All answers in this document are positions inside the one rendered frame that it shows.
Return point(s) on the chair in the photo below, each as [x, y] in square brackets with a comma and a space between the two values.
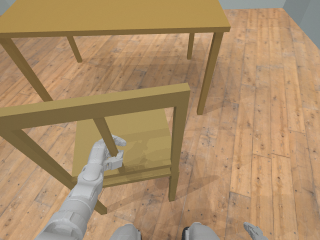
[137, 116]

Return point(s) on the robot right hand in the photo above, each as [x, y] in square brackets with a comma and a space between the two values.
[254, 231]

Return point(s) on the table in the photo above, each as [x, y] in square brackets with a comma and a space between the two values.
[71, 18]

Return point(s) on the left robot forearm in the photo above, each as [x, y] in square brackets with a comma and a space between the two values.
[72, 217]

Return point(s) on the robot right thigh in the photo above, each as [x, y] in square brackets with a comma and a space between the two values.
[200, 232]

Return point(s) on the robot right shin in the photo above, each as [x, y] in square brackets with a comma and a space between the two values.
[195, 223]

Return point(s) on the robot left hand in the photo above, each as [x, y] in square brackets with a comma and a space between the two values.
[99, 154]

